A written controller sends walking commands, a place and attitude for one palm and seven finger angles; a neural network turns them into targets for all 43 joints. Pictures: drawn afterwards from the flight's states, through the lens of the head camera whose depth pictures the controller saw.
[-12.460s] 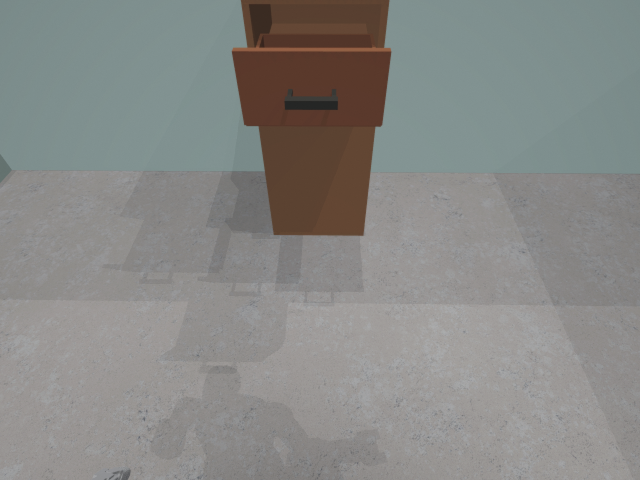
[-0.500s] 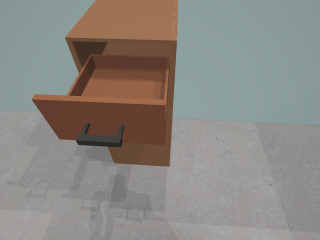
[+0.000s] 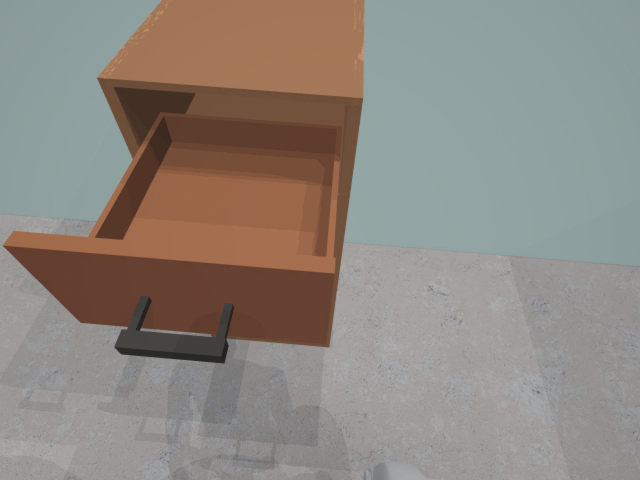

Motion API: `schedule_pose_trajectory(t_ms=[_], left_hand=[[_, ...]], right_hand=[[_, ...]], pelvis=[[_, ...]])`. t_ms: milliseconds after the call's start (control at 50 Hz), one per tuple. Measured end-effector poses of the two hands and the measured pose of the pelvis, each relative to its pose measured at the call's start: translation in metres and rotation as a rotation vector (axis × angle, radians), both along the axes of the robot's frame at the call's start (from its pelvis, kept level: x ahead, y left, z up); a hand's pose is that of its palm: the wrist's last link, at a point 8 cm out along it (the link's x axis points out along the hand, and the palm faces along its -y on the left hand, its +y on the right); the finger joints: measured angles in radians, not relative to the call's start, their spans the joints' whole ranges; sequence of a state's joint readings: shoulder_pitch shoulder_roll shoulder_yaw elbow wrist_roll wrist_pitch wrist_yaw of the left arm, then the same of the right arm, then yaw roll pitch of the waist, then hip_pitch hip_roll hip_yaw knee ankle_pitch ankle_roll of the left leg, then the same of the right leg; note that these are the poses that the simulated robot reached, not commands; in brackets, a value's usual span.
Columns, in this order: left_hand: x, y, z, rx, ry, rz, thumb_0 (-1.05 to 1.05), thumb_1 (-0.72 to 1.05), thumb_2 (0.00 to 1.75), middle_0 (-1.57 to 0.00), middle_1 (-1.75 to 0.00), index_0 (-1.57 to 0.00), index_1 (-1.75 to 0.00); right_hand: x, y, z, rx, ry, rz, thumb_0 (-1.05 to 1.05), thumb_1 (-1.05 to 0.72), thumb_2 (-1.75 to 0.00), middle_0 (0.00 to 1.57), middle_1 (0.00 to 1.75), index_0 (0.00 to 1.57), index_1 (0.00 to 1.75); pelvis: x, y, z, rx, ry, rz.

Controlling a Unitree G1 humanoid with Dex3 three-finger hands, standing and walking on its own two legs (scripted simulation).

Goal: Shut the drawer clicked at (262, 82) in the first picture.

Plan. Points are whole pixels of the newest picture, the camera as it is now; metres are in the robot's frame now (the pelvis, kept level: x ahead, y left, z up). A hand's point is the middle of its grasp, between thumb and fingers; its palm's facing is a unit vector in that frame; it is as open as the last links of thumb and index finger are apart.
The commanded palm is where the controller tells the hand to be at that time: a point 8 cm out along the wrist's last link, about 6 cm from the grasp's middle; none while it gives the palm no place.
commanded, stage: come to a stop and stand still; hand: left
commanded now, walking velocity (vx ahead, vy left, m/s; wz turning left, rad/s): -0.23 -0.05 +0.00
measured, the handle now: (179, 328) +0.27 +0.18 +0.05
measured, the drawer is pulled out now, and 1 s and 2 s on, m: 0.30 0.30 0.30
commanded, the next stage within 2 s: look again from close up in 0.86 s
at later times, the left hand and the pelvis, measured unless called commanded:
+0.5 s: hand out of the picture +0.09 +0.16 -0.17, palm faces +0.03 -0.97 -0.23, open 7.3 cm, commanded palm none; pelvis +0.01 -0.02 +0.00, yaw -1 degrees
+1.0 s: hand out of the picture +0.01 +0.16 -0.17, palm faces -0.03 -0.97 -0.24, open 7.3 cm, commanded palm none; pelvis -0.02 -0.03 +0.00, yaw -2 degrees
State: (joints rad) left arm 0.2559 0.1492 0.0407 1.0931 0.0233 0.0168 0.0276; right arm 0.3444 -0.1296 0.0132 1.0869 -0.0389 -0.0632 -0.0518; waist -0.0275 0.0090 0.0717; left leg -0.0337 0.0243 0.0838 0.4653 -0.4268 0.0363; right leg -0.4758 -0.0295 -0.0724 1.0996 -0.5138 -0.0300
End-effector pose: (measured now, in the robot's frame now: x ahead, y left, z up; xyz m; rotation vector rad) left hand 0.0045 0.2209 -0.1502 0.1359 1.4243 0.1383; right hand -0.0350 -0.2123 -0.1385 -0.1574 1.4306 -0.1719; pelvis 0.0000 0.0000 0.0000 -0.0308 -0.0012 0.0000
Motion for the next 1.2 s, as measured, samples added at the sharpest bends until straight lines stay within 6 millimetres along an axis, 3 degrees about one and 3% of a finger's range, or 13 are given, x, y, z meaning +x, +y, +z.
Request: schedule_pose_trajectory(t_ms=[120, 200, 360, 420, 480, 560, 700, 800, 900, 980, 1080, 1200], left_hand=[[0.084, 0.004, 0.013, 0.067, -0.157, -0.033, 0.01, 0.93, 0.9, -0.2, -0.3, -0.19, -0.3], [0.113, -0.001, 0.013, 0.118, -0.224, -0.051, 0.0, 0.92, 0.9, -0.2, -0.3, -0.2, -0.3], [0.101, -0.02, 0.018, 0.095, -0.186, -0.067, 0.0, 0.91, 0.9, -0.2, -0.3, -0.2, -0.3], [0.093, -0.022, 0.017, 0.074, -0.197, -0.055, 0.0, 0.91, 0.9, -0.21, -0.3, -0.2, -0.3], [0.083, -0.015, 0.015, 0.06, -0.218, -0.039, 0.0, 0.92, 0.9, -0.21, -0.3, -0.2, -0.3], [0.065, 0.0, 0.004, 0.037, -0.216, -0.018, 0.0, 0.91, 0.9, -0.21, -0.3, -0.2, -0.3], [0.027, 0.014, 0.013, 0.008, -0.144, 0.022, 0.0, 0.91, 0.9, -0.2, -0.3, -0.2, -0.3], [-0.001, 0.013, 0.018, 0.015, -0.057, 0.026, 0.0, 0.91, 0.9, -0.2, -0.3, -0.2, -0.3], [-0.007, -0.002, 0.019, 0.017, 0.013, -0.007, 0.0, 0.91, 0.9, -0.2, -0.3, -0.19, -0.3], [0.0, -0.014, 0.018, 0.054, -0.016, -0.039, 0.01, 0.93, 0.9, -0.2, -0.3, -0.2, -0.3], [0.006, -0.032, 0.014, 0.068, -0.057, -0.092, 0.01, 0.94, 0.9, -0.2, -0.3, -0.2, -0.3], [0.016, -0.041, 0.01, 0.067, -0.122, -0.058, 0.01, 0.95, 0.9, -0.21, -0.3, -0.2, -0.3]], right_hand=[[-0.005, -0.005, -0.008, 0.055, 0.14, -0.02, 0.01, -0.91, -0.89, 0.2, 0.3, 0.2, 0.3], [0.018, -0.028, -0.026, 0.063, 0.141, -0.049, 0.01, -0.9, -0.89, 0.21, 0.3, 0.21, 0.3], [0.103, -0.063, -0.018, 0.004, -0.092, -0.019, 0.01, -0.91, -0.89, 0.2, 0.3, 0.2, 0.29], [0.12, -0.064, -0.009, -0.006, -0.161, 0.016, 0.0, -0.91, -0.9, 0.2, 0.3, 0.2, 0.29], [0.125, -0.058, -0.001, -0.014, -0.203, 0.044, 0.0, -0.91, -0.9, 0.2, 0.3, 0.2, 0.29], [0.109, -0.043, 0.006, -0.033, -0.236, 0.046, 0.0, -0.91, -0.9, 0.2, 0.3, 0.2, 0.29], [0.036, -0.002, 0.013, 0.001, -0.087, 0.019, 0.0, -0.91, -0.9, 0.2, 0.3, 0.2, 0.29], [0.004, 0.018, 0.009, 0.049, -0.005, -0.003, 0.01, -0.91, -0.89, 0.2, 0.3, 0.2, 0.3], [-0.025, 0.022, 0.006, 0.08, 0.056, -0.05, 0.01, -0.9, -0.89, 0.2, 0.3, 0.21, 0.3], [-0.045, 0.006, -0.004, 0.101, 0.102, -0.094, 0.01, -0.9, -0.89, 0.21, 0.3, 0.21, 0.3], [-0.041, -0.026, -0.019, 0.087, 0.077, -0.1, 0.01, -0.9, -0.89, 0.2, 0.3, 0.2, 0.3], [-0.008, -0.049, -0.015, 0.041, -0.04, -0.061, 0.01, -0.91, -0.9, 0.2, 0.3, 0.2, 0.29]], pelvis=[[0.023, -0.015, -0.003, 0.017, -0.014, -0.003], [0.041, -0.03, -0.016, 0.051, -0.021, -0.001], [0.026, -0.034, -0.005, 0.071, -0.015, -0.009], [0.017, -0.031, -0.004, 0.075, -0.01, -0.009], [0.009, -0.026, -0.004, 0.07, -0.009, -0.01], [0.001, -0.013, -0.008, 0.041, -0.008, -0.013], [-0.001, 0.003, 0.009, 0.019, -0.005, -0.001], [-0.001, 0.004, 0.013, 0.028, 0.023, -0.005], [-0.008, -0.005, 0.013, 0.033, 0.036, -0.014], [-0.013, -0.021, 0.006, 0.054, 0.039, -0.03], [-0.019, -0.032, -0.003, -0.004, 0.031, -0.027], [-0.011, -0.045, -0.004, 0.028, -0.01, -0.023]])
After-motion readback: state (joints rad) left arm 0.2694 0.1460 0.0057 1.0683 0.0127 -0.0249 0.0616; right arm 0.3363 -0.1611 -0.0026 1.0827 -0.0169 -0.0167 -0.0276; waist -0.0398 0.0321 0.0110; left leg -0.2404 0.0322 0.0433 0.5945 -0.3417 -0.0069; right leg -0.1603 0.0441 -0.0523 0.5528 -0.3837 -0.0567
